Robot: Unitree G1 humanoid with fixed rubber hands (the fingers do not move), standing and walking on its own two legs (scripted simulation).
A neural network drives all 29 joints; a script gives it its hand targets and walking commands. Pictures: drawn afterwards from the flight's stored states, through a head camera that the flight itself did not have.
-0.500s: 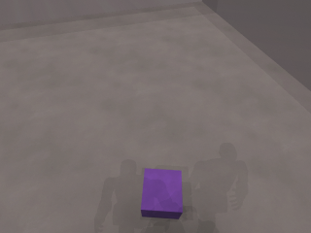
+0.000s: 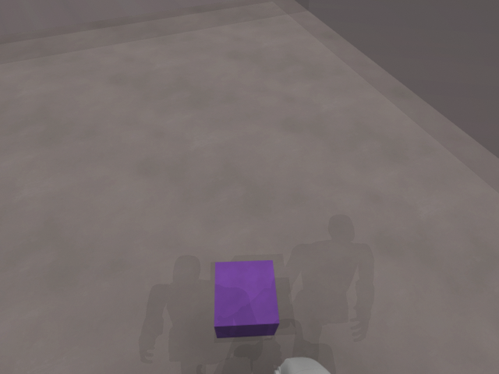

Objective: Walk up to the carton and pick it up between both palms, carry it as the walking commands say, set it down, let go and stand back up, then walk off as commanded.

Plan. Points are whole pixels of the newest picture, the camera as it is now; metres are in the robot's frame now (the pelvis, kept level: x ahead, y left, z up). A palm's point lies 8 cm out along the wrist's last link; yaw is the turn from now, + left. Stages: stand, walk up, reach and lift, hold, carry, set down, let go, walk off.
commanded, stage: walk up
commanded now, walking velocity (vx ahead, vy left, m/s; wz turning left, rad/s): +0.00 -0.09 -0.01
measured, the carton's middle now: (244, 299) +0.43 -0.01 -0.68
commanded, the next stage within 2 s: stand in 0.42 s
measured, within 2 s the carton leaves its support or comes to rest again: neither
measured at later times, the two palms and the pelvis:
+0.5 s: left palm out of the picture -0.02 +0.17 -0.14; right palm out of the picture -0.03 -0.25 -0.14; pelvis -0.02 -0.04 +0.01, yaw +0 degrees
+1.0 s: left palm out of the picture +0.14 +0.19 -0.12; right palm (395, 359) +0.15 -0.25 -0.12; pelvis -0.04 -0.04 -0.03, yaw +1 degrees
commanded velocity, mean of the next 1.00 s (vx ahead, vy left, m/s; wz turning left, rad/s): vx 0.00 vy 0.00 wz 0.00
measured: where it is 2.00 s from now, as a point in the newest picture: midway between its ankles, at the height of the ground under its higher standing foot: outside the picture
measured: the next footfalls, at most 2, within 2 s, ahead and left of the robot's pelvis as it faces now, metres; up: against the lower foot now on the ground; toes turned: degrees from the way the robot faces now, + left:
none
